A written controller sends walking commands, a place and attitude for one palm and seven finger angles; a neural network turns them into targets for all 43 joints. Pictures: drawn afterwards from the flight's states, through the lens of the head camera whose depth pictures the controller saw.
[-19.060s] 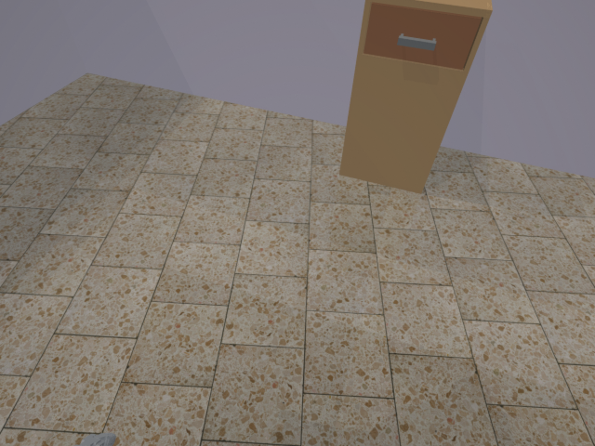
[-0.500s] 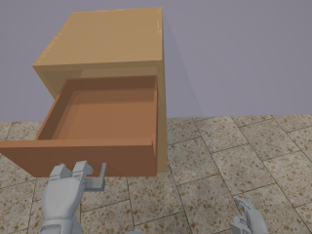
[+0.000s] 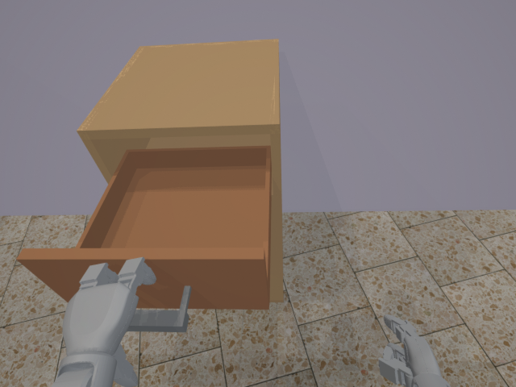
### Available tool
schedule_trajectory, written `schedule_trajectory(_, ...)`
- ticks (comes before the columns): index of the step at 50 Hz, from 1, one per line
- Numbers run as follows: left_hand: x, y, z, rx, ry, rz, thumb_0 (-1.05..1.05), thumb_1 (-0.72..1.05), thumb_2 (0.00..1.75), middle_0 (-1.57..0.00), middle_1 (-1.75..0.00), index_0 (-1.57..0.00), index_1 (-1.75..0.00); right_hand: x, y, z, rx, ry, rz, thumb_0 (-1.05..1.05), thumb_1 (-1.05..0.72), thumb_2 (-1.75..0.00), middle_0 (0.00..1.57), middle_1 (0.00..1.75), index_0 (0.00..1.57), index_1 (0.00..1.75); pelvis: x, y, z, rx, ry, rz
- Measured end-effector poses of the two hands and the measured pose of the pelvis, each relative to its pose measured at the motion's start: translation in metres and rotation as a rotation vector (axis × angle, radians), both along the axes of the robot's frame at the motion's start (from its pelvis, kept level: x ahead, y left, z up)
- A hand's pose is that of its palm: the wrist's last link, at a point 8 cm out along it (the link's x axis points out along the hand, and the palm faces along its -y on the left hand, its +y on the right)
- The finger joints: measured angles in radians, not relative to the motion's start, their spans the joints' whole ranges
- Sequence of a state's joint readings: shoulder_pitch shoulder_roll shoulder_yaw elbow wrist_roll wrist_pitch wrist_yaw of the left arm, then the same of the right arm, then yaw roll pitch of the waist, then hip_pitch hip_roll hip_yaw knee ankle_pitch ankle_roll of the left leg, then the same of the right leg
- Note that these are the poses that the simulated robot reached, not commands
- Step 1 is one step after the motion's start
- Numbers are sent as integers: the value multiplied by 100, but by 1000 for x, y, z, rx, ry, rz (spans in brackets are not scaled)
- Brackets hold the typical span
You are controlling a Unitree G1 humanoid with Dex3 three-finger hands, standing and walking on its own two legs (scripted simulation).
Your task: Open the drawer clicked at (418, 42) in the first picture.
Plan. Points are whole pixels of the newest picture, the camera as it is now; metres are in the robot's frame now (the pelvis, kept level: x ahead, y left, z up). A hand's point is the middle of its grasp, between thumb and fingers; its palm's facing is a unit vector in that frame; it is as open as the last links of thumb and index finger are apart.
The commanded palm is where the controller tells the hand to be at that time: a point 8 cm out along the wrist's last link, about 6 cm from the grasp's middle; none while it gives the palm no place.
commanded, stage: lift the hand off the handle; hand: left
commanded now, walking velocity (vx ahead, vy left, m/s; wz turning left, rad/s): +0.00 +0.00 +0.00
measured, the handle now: (148, 306) +0.24 +0.22 -0.01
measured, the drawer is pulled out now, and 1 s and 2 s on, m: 0.30 0.30 0.30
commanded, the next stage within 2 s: draw the hand back to the body in 0.78 s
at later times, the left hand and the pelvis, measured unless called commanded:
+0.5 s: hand (107, 295) +0.20 +0.22 +0.11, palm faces +0.11 -0.14 -0.98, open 13.8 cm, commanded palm +0.17 +0.22 +0.17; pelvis +0.01 +0.01 +0.02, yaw +0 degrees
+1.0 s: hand (98, 290) +0.20 +0.22 +0.13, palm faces +0.08 -0.15 -0.99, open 13.9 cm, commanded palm +0.17 +0.23 +0.19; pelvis +0.00 +0.01 +0.02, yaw +0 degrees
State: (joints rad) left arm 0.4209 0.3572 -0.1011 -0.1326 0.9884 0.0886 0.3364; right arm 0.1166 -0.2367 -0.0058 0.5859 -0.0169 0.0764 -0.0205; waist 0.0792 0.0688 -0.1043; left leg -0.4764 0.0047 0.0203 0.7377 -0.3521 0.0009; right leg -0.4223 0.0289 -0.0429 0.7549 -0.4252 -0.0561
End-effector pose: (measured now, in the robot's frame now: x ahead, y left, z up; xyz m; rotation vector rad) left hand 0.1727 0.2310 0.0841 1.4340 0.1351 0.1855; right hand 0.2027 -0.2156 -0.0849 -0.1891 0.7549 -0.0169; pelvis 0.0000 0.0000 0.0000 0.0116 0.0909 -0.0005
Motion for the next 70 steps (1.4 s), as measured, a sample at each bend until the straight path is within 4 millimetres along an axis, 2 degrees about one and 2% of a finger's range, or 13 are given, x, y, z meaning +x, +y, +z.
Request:
schedule_trajectory(9, -3, 0, 28, -7, -35, -9, 0, -49, 30, -32, -120, -35, -121, 17, 18, 11, 37, -27, 47, 2, -90, -90, 20, 30, 20, 30, 7, 5, 6, -3, -27, -2)
schedule_trajectory(18, -1, 0, 53, -15, -49, -24, 0, -50, 30, -32, -120, -34, -120, 23, 31, 16, 60, -28, 84, 2, -90, -90, 20, 30, 20, 30, 10, 8, 12, -7, -52, 0)
schedule_trajectory(37, 4, -3, 104, 0, -93, -73, 0, -50, 30, -32, -120, -32, -120, 25, 31, 30, 83, -46, 88, 2, -90, -90, 20, 30, 20, 30, 7, 9, 22, -9, -100, -1)
schedule_trajectory(43, 2, 2, 100, -18, -49, -52, 0, -50, 30, -32, -120, -32, -120, 24, 29, 33, 81, -54, 91, 2, -90, -90, 20, 30, 20, 30, 5, 7, 24, -9, -107, 0)
schedule_trajectory(51, 0, -1, 98, -9, -48, -88, 0, -50, 30, -32, -120, -32, -120, 21, 28, 32, 64, -51, 94, 2, -90, -90, 20, 30, 20, 30, 3, 5, 25, -13, -107, 3)
schedule_trajectory(70, -11, 23, 103, 24, -25, -56, 0, -50, 30, -32, -120, -32, -120, 24, 24, 30, 41, -42, 82, 2, -90, -90, 20, 30, 20, 30, 9, 8, 23, -17, -91, 7)
